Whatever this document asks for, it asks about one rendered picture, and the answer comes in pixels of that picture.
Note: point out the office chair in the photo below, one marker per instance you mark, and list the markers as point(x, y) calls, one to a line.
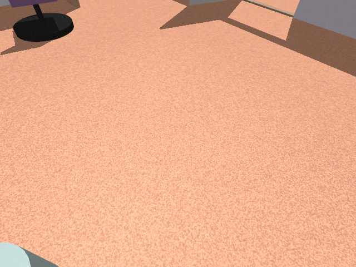
point(41, 26)

